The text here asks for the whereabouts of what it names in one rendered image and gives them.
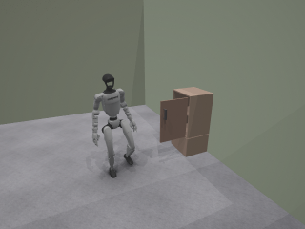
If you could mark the left robot upper arm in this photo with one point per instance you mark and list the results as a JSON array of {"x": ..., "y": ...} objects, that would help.
[{"x": 122, "y": 98}]

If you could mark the robot right forearm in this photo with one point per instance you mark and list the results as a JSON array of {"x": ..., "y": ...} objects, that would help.
[{"x": 94, "y": 122}]

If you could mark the cupboard door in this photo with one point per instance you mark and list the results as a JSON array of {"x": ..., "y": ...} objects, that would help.
[{"x": 175, "y": 125}]

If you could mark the humanoid robot torso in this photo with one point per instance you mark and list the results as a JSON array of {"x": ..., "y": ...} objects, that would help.
[{"x": 111, "y": 106}]

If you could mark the left robot hand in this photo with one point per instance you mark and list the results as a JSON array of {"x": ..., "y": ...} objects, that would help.
[{"x": 133, "y": 125}]

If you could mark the right robot upper arm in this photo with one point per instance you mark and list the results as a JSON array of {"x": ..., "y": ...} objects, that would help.
[{"x": 96, "y": 103}]

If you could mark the robot left forearm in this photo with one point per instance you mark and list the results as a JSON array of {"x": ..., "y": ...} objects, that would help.
[{"x": 127, "y": 112}]

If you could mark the right robot hand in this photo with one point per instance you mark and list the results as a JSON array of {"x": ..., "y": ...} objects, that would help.
[{"x": 95, "y": 137}]

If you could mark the humanoid robot head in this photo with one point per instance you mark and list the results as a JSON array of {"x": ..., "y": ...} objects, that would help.
[{"x": 108, "y": 78}]

